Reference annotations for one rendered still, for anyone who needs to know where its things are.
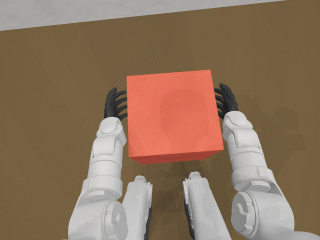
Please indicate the right robot shin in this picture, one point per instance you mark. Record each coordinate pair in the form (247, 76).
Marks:
(196, 173)

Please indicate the left robot forearm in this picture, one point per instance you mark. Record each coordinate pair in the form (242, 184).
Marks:
(104, 174)

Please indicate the robot left hand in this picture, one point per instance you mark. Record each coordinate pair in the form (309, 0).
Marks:
(111, 104)

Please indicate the right robot foot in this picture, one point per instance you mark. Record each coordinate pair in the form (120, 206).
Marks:
(191, 230)

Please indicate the robot left upper arm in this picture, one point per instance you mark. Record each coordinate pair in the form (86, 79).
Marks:
(102, 220)

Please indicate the robot right upper arm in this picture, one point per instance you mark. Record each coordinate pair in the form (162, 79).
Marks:
(265, 216)

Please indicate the carton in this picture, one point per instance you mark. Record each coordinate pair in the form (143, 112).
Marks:
(172, 117)

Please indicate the robot right hand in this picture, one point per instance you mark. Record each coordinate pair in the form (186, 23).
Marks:
(228, 100)

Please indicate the right robot forearm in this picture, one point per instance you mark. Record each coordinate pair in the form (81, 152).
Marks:
(250, 171)

